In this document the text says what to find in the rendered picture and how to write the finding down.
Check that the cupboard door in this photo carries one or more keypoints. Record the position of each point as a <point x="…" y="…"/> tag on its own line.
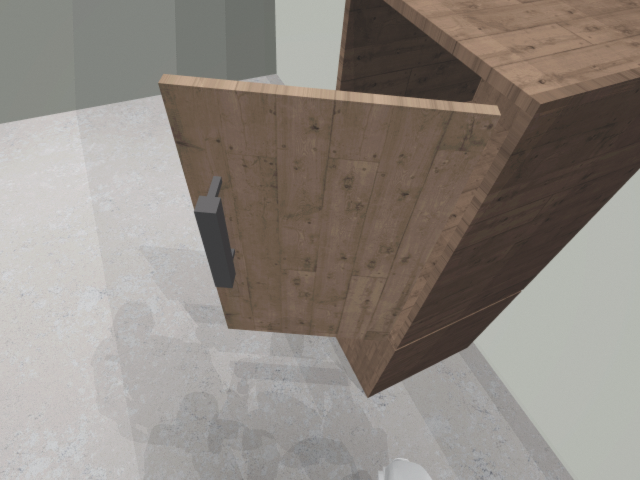
<point x="333" y="200"/>

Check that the handle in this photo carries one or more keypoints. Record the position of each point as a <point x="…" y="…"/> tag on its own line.
<point x="212" y="226"/>

